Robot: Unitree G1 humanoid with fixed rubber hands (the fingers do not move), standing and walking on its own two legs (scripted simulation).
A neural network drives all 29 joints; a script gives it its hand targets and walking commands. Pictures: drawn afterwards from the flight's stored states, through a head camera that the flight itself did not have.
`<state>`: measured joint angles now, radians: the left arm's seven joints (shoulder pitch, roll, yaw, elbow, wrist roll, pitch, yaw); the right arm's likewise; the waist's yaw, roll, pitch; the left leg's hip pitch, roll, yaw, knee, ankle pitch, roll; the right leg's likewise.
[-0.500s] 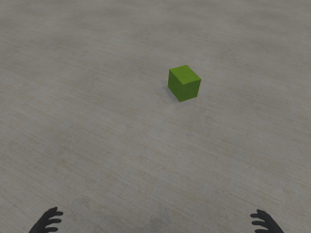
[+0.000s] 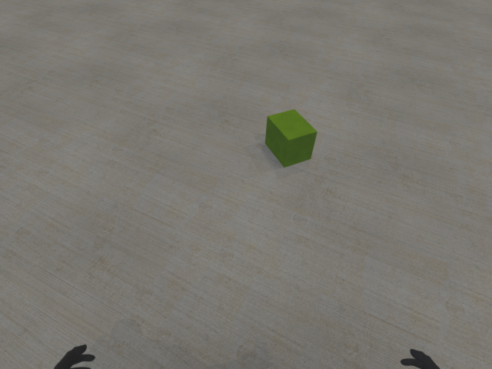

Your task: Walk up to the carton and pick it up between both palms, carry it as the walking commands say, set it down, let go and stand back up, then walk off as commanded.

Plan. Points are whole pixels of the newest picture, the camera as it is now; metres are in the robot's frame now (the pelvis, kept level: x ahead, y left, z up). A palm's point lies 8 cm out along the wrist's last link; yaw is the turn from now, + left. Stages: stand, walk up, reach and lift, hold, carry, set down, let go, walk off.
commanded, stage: stand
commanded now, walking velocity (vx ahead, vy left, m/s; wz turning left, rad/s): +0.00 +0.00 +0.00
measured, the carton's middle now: (289, 137) +1.50 -0.26 -0.67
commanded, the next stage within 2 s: walk up in 0.60 s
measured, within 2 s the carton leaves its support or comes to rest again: neither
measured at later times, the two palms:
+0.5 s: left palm out of the picture +0.10 +0.31 -0.10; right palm out of the picture +0.10 -0.31 -0.10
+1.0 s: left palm out of the picture +0.08 +0.26 -0.13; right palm out of the picture +0.02 -0.34 -0.14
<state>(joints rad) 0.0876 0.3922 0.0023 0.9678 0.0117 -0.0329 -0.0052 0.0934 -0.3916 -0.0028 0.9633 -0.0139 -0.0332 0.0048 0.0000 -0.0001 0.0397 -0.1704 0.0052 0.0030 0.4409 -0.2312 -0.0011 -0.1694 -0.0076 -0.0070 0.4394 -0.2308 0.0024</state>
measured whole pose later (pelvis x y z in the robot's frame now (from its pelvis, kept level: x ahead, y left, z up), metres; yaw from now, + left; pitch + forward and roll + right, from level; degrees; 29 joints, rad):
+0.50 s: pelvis +0.00 +0.00 +0.01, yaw +0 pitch -2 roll +0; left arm 0.08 0.40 0.00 1.05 0.01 -0.02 0.00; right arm 0.09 -0.39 -0.01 1.05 -0.01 -0.02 0.00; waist 0.00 0.00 0.04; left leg -0.13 0.00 0.00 0.36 -0.19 0.00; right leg -0.13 -0.01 -0.01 0.36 -0.19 0.00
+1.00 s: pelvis +0.00 -0.03 -0.01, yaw -7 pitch +0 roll +0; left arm 0.15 0.32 0.07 1.06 0.03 0.05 -0.04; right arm 0.13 -0.35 -0.10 1.08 -0.06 0.03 -0.03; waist 0.02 0.03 0.09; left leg -0.24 0.11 0.08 0.54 -0.29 -0.05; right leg -0.35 -0.05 -0.09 0.65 -0.33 -0.02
